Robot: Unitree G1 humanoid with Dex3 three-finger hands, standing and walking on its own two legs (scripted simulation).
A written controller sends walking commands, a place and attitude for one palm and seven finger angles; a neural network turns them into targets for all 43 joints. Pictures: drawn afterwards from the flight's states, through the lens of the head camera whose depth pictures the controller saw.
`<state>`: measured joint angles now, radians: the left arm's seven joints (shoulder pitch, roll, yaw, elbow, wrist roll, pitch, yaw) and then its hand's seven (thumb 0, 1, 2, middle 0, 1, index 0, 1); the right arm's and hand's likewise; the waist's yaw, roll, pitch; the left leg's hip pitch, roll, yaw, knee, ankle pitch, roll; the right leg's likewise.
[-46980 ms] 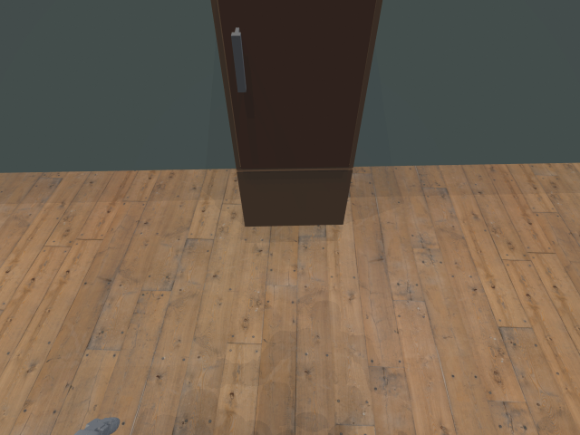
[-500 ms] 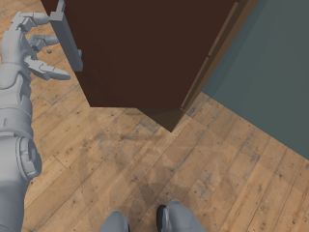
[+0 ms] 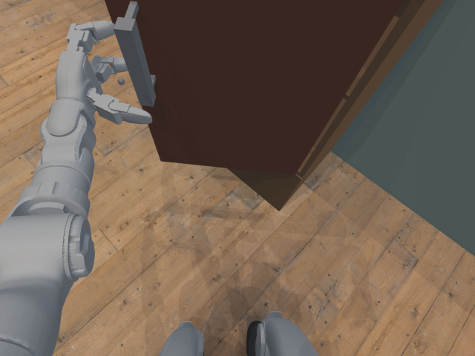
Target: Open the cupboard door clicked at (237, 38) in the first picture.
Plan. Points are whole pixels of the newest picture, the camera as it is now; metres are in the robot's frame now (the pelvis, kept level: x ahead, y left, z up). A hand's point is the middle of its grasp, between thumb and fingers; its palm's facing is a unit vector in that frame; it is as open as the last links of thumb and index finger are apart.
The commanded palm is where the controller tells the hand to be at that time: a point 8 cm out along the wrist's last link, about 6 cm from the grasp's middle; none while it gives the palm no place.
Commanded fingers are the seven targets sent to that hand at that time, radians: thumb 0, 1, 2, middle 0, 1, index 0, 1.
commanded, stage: slide the fingers in behind the handle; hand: left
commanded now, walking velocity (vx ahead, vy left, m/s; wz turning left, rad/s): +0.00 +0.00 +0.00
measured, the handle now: (141, 58) +0.58 +0.14 +0.08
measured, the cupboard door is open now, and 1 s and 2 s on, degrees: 37 37 59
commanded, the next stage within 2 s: close the thumb around the handle in 0.46 s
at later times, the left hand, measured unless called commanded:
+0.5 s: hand (151, 80) +0.53 +0.12 +0.08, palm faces -0.09 -1.00 -0.03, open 14.2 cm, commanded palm +0.51 +0.15 +0.08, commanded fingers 0.00 -0.50 0.30 -0.30 -1.20 -0.30 -1.20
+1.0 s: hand (149, 82) +0.52 +0.12 +0.08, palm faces -0.11 -0.99 -0.03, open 8.9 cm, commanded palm +0.51 +0.16 +0.08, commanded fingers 0.00 0.79 0.85 -0.39 -1.34 -0.39 -1.34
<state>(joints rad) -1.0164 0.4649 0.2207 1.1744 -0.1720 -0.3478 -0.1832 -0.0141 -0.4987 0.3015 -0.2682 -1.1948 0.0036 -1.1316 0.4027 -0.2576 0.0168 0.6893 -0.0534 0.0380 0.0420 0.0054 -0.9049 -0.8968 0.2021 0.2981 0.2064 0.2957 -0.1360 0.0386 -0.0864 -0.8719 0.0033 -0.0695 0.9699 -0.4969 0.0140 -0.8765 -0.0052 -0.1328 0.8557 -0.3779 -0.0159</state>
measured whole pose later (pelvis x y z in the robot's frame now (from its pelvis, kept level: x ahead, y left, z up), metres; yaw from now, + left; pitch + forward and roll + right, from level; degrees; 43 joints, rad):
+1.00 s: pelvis -0.01 -0.01 +0.00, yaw -3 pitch +22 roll -2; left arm -0.99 0.48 0.33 1.20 -0.10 -0.38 -0.23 -0.01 0.26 0.63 -0.33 -1.28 -0.31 -1.28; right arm 0.42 -0.28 0.03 0.64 -0.03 0.03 0.02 0.01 -0.91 -0.90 0.20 0.30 0.21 0.30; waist -0.18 0.04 -0.09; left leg -0.86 0.02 -0.01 0.96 -0.49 0.01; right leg -0.90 0.02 -0.06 0.87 -0.36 -0.02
